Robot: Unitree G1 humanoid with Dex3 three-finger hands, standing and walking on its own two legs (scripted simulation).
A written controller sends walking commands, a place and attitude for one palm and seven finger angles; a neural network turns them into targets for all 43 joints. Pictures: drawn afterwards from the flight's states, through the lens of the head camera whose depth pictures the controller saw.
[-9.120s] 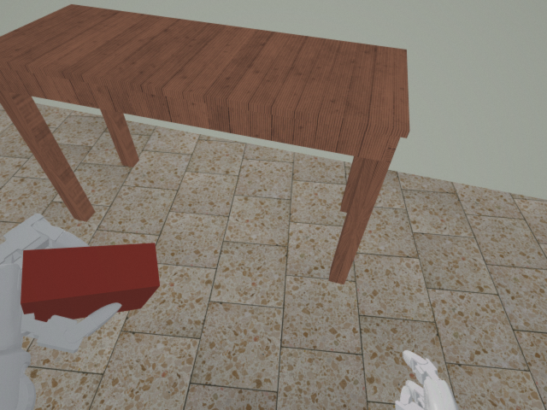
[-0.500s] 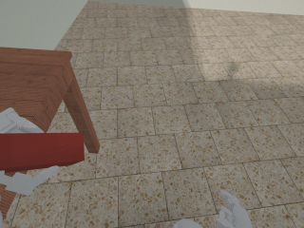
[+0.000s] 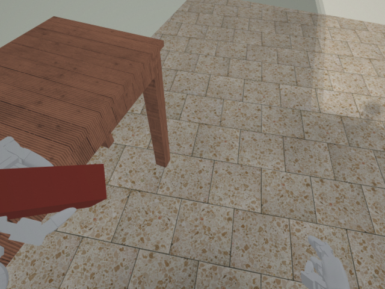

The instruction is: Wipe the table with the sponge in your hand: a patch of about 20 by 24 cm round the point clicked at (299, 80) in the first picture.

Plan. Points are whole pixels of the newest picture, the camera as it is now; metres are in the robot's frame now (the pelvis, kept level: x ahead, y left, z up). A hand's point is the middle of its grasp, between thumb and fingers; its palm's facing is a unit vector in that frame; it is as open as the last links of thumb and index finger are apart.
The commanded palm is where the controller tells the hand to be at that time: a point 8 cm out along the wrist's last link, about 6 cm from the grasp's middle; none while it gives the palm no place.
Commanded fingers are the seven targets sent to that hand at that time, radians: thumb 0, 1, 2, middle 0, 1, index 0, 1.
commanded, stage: turn to face it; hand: left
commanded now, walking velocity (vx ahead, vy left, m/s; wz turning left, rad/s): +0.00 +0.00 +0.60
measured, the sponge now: (67, 190) +0.23 +0.20 +0.16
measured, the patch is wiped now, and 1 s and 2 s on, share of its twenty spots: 0.00 0.00 0.00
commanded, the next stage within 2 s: take the last steps up to it in 1.18 s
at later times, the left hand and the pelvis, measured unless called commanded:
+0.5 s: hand out of the picture +0.07 +0.23 +0.16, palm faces +0.58 -0.64 -0.50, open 9.4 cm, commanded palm +0.00 +0.26 +0.18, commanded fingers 0.00 0.10 1.30 -1.20 -1.60 -1.20 -1.60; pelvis -0.07 -0.06 +0.00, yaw +17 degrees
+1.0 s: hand out of the picture -0.11 +0.20 +0.18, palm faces +0.76 -0.42 -0.50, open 9.4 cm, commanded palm -0.16 +0.21 +0.18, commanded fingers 0.00 0.10 1.30 -1.20 -1.60 -1.20 -1.60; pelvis -0.14 -0.11 +0.00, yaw +34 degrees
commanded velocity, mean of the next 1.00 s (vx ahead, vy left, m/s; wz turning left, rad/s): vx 0.00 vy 0.00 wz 0.54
